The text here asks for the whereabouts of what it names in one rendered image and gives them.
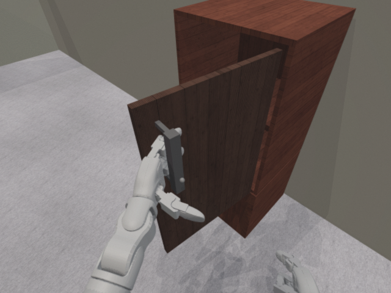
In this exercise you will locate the right robot hand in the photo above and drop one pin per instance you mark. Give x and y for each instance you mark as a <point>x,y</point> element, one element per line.
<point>302,280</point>

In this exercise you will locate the cupboard door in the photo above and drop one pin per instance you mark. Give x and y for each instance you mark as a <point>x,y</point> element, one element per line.
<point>222,116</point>

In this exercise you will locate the left robot hand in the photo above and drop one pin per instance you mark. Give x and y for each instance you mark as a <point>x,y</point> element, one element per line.
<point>151,173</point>

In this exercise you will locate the left robot forearm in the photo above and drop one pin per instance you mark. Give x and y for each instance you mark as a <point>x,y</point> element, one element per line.
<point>118,266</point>

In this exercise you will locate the handle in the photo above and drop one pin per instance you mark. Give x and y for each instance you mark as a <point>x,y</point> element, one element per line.
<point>172,143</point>

